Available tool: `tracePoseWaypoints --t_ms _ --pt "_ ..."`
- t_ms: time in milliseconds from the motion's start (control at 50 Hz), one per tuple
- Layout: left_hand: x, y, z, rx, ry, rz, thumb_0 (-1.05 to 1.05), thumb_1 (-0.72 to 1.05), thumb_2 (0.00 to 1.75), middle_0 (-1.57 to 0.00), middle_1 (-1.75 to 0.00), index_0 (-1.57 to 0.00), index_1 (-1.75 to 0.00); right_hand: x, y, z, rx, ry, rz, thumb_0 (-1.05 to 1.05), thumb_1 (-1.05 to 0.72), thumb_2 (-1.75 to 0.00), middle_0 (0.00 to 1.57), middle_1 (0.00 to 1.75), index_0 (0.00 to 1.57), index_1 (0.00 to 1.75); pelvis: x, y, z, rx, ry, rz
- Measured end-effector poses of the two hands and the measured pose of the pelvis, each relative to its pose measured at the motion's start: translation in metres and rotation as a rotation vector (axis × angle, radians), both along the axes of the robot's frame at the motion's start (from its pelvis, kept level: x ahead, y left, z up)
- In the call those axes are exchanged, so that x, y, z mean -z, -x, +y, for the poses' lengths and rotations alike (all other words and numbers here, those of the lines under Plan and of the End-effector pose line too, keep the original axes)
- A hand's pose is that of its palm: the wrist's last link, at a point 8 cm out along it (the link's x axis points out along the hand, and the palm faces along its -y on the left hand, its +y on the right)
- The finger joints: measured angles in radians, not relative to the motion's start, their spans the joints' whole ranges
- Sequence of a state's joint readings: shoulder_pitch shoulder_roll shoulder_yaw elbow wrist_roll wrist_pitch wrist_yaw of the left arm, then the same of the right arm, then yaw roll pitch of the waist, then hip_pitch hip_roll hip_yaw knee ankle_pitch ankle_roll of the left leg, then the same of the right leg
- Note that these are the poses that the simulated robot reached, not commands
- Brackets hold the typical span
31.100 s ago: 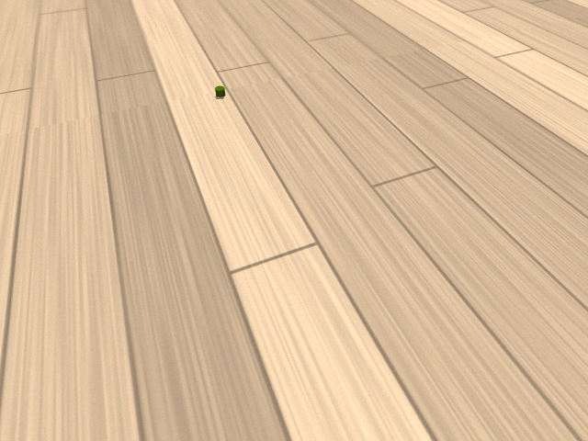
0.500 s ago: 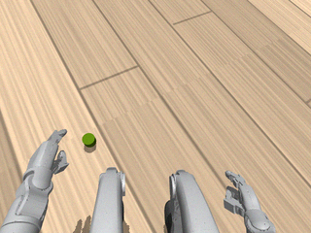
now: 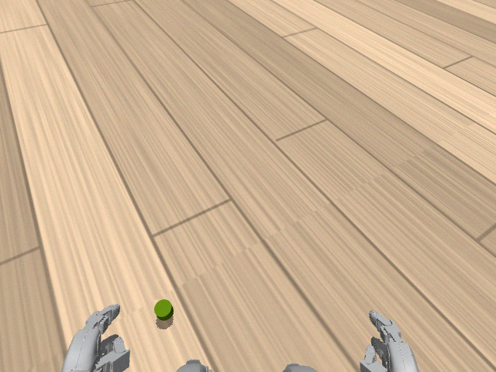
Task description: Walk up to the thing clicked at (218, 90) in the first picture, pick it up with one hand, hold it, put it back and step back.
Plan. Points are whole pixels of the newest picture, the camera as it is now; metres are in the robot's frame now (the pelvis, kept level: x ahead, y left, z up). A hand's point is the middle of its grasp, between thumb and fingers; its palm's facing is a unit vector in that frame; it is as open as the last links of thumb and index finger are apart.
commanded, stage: home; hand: left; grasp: from above
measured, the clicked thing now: (164, 310) +0.45 +0.26 -0.68
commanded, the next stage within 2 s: none
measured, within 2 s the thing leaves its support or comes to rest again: neither
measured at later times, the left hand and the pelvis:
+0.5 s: hand (124, 368) +0.16 +0.17 -0.03, palm faces +0.06 -0.98 -0.19, open 7.4 cm; pelvis +0.01 -0.01 +0.02, yaw +1 degrees
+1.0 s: hand (127, 370) +0.16 +0.17 -0.03, palm faces +0.05 -0.98 -0.19, open 7.4 cm; pelvis +0.00 -0.01 +0.01, yaw +1 degrees
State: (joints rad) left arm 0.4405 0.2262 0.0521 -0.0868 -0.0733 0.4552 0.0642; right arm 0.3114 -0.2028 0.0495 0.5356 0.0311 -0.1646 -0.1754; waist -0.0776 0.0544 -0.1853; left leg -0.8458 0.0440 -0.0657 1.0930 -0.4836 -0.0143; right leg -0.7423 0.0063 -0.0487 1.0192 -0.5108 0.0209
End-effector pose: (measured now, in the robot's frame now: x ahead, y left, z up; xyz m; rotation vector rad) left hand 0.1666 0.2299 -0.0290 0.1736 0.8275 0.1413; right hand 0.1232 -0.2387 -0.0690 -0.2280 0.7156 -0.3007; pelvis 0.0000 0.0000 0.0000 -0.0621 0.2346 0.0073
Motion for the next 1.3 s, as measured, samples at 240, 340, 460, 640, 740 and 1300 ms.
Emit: tracePoseWaypoints --t_ms 240,340,460,640,740,1300 --pt "-0.027 0.016 -0.003 -0.004 0.012 -0.016 0.01 0.91 0.90 -0.20 -0.30 -0.20 -0.30 -0.030 -0.034 -0.003 -0.048 0.028 -0.126 0.01 -0.90 -0.89 0.20 0.30 0.20 0.30 -0.016 -0.010 -0.002 -0.011 -0.013 -0.057" --pt "-0.022 0.019 -0.004 -0.008 0.019 -0.007 0.01 0.91 0.90 -0.20 -0.30 -0.20 -0.30 -0.035 -0.044 -0.003 -0.081 0.038 -0.155 0.01 -0.90 -0.89 0.20 0.30 0.20 0.30 -0.015 -0.008 -0.004 -0.016 -0.015 -0.064" --pt "-0.023 0.020 -0.006 -0.005 0.017 -0.014 0.02 0.91 0.90 -0.20 -0.30 -0.20 -0.29 -0.035 -0.045 -0.003 -0.093 0.038 -0.156 0.01 -0.90 -0.89 0.20 0.30 0.20 0.30 -0.015 -0.007 -0.006 -0.017 -0.016 -0.070" --pt "-0.024 0.020 -0.007 0.000 0.011 -0.014 0.02 0.91 0.90 -0.20 -0.30 -0.20 -0.29 -0.027 -0.032 -0.004 -0.080 0.027 -0.123 0.01 -0.90 -0.89 0.20 0.30 0.20 0.30 -0.015 -0.005 -0.007 -0.014 -0.018 -0.073" --pt "-0.024 0.021 -0.008 0.004 0.010 -0.011 0.02 0.91 0.90 -0.20 -0.30 -0.20 -0.29 -0.024 -0.024 -0.006 -0.066 0.023 -0.109 0.01 -0.90 -0.89 0.20 0.30 0.20 0.30 -0.015 -0.004 -0.007 -0.011 -0.019 -0.073" --pt "-0.024 0.018 -0.008 0.005 0.015 -0.013 0.02 0.91 0.90 -0.20 -0.30 -0.20 -0.30 -0.028 -0.032 -0.006 -0.066 0.031 -0.133 0.01 -0.90 -0.89 0.20 0.30 0.20 0.30 -0.014 -0.006 -0.007 -0.009 -0.019 -0.068"
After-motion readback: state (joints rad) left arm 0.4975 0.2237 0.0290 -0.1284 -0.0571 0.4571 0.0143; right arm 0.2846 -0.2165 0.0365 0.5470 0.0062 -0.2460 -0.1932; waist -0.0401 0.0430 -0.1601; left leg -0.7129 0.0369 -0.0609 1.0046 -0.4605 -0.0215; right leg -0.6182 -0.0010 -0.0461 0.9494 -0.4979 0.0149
